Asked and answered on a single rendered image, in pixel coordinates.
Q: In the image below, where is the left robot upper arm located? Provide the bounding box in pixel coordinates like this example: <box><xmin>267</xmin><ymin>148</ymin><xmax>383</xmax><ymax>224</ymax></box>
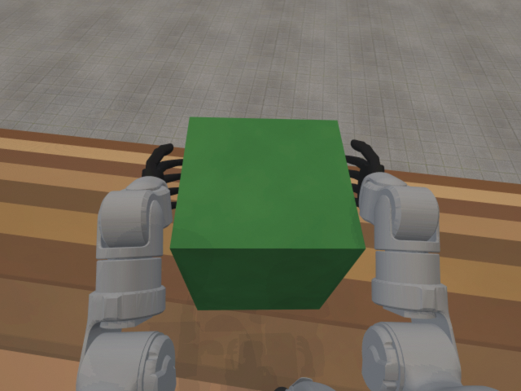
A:
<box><xmin>77</xmin><ymin>331</ymin><xmax>177</xmax><ymax>391</ymax></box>

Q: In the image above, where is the right robot forearm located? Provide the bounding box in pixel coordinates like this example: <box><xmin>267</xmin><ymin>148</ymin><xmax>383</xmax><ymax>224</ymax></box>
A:
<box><xmin>359</xmin><ymin>172</ymin><xmax>462</xmax><ymax>378</ymax></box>

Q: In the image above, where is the right robot shin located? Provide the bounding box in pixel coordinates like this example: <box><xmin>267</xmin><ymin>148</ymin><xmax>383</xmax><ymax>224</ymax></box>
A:
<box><xmin>291</xmin><ymin>377</ymin><xmax>313</xmax><ymax>386</ymax></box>

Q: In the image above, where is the right robot hand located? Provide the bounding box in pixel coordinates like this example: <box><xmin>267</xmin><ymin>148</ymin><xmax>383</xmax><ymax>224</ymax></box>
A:
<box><xmin>345</xmin><ymin>139</ymin><xmax>384</xmax><ymax>207</ymax></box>

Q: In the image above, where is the carton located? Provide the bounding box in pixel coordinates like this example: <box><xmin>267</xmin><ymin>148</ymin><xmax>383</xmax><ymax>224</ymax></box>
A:
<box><xmin>170</xmin><ymin>116</ymin><xmax>366</xmax><ymax>310</ymax></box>

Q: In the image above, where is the left robot forearm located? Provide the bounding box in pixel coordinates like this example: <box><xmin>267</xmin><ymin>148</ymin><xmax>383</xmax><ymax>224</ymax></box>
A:
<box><xmin>76</xmin><ymin>176</ymin><xmax>173</xmax><ymax>391</ymax></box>

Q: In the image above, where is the left robot hand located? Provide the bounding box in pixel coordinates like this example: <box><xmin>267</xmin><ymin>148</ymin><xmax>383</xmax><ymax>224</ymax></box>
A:
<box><xmin>142</xmin><ymin>143</ymin><xmax>183</xmax><ymax>209</ymax></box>

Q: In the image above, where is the right robot upper arm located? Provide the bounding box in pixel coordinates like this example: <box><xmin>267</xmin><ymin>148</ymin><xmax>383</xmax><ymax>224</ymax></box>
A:
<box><xmin>361</xmin><ymin>322</ymin><xmax>499</xmax><ymax>391</ymax></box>

